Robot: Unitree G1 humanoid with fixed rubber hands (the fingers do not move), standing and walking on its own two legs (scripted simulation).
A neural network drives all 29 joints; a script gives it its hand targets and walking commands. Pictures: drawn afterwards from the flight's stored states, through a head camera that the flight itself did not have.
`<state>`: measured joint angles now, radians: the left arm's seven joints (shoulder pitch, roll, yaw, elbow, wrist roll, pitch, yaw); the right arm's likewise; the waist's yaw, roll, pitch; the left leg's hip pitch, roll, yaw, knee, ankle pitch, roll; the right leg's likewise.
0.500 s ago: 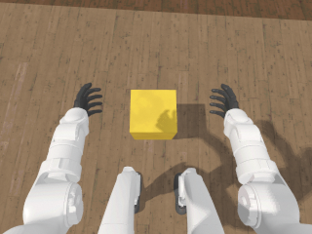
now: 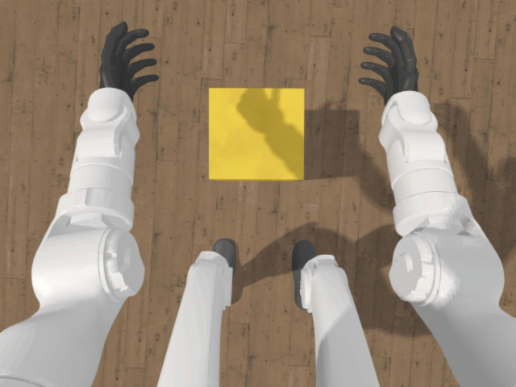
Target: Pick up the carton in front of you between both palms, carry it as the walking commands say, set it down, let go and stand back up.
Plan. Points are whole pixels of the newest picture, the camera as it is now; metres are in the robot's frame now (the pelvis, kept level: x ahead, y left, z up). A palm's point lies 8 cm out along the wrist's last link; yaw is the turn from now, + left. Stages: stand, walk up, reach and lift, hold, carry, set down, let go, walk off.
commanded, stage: reach and lift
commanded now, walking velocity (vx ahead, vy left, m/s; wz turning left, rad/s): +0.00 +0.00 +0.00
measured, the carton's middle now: (256, 141) +0.48 +0.03 -0.50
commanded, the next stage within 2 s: none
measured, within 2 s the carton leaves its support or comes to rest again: leaves its support in 1.54 s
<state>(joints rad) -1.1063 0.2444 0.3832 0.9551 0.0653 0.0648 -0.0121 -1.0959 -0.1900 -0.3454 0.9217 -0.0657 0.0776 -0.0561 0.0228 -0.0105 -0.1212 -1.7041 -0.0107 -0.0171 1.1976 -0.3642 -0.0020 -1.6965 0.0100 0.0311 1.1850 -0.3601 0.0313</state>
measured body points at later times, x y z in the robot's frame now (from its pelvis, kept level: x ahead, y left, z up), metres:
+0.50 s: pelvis -0.05 -0.01 -0.21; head +0.31 +0.01 +0.06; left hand +0.49 +0.22 -0.37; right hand +0.50 -0.16 -0.38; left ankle +0.06 +0.12 -0.59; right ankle +0.06 -0.13 -0.59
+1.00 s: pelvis -0.05 -0.01 -0.26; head +0.32 +0.01 -0.01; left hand +0.50 +0.20 -0.44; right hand +0.50 -0.16 -0.44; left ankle +0.06 +0.12 -0.59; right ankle +0.06 -0.13 -0.59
